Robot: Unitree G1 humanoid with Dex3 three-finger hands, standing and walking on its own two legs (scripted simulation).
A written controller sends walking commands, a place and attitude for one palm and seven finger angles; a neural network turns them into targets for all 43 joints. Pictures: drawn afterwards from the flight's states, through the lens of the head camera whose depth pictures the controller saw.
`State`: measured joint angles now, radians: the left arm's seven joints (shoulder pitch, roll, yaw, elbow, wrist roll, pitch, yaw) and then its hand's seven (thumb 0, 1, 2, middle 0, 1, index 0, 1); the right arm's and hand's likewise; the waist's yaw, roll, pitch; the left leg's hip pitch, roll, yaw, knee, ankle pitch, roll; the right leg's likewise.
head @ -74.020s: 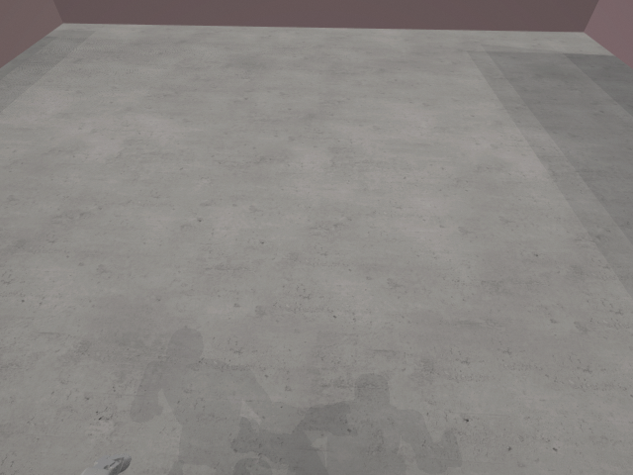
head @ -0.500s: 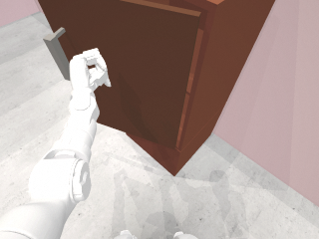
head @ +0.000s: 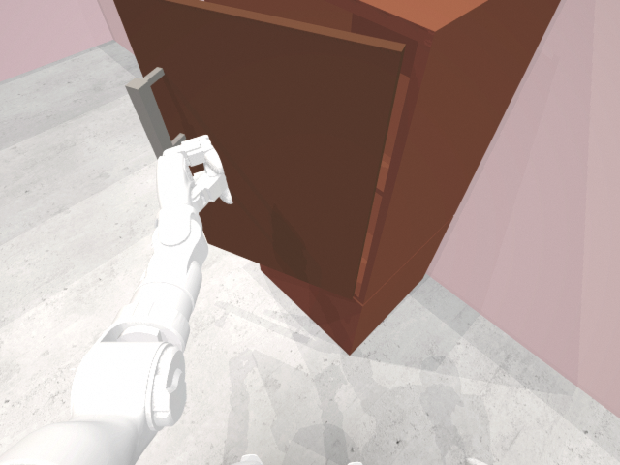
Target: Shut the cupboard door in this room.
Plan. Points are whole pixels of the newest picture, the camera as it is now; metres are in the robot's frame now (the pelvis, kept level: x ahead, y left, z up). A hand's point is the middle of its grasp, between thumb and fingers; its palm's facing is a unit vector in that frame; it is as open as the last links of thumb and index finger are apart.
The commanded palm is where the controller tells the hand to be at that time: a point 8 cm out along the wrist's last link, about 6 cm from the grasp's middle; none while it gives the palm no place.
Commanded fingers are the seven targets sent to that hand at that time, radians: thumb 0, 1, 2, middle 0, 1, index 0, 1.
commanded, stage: draw the hand back to the body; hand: left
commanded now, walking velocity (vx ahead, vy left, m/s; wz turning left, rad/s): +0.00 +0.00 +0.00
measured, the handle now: (161, 116) +0.63 +0.21 +0.09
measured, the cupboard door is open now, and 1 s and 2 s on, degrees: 22 22 22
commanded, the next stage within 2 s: step back with the hand held close in 1.50 s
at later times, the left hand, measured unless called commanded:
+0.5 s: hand (125, 243) +0.33 +0.17 +0.15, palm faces +0.08 -0.99 -0.10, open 3.1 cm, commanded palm +0.29 +0.23 +0.16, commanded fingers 0.00 0.90 0.90 -1.02 -1.20 -1.02 -1.20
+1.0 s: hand out of the picture +0.22 +0.27 +0.19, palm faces +0.36 -0.87 -0.35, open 5.1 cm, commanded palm +0.17 +0.32 +0.21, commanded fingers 0.00 0.90 0.90 -0.34 -0.45 -0.34 -0.45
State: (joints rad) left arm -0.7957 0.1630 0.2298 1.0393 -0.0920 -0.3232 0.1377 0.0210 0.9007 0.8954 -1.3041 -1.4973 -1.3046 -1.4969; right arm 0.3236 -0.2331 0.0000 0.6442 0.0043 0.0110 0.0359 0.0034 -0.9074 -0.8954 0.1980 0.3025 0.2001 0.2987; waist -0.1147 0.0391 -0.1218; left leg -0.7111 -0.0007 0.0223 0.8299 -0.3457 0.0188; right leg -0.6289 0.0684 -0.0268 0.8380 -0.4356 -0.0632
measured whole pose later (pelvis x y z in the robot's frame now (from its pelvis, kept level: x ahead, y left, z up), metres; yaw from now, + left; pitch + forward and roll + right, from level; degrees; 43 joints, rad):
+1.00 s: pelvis +0.01 +0.03 +0.04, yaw +1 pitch -4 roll -1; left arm 0.37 0.33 0.23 -0.29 -0.09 -0.03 0.08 0.02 0.90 0.90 -0.61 -0.73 -0.61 -0.73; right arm 0.20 -0.22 0.05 0.60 0.03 0.02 -0.05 0.01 -0.90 -0.90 0.20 0.30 0.20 0.30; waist 0.04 0.08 -0.01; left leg -0.15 -0.05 0.02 0.41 -0.20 0.06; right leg -0.05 0.02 -0.01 0.38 -0.27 -0.02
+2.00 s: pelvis +0.00 +0.04 +0.04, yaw +0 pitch +1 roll -1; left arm 0.55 0.46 0.40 -0.45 -0.09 -0.12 0.11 0.02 0.89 0.89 -0.22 -0.30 -0.22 -0.30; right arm 0.17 -0.26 -0.02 0.55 0.04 0.08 -0.09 0.01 -0.91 -0.90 0.20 0.30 0.20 0.30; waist 0.00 0.06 -0.03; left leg -0.30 -0.04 0.05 0.51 -0.22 0.07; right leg -0.21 0.03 0.01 0.49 -0.29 -0.01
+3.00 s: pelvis -0.20 +0.07 +0.02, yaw +2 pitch +1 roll -4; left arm 0.52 0.44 0.44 -0.54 -0.07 -0.27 0.15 0.02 0.89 0.89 -0.21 -0.30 -0.21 -0.30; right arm 0.15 -0.18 0.00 0.67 0.00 -0.09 -0.05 0.01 -0.90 -0.90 0.20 0.30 0.20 0.30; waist 0.07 -0.01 -0.03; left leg -0.58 0.05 0.13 0.60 -0.19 -0.03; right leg -0.16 0.05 0.02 0.55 -0.41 0.02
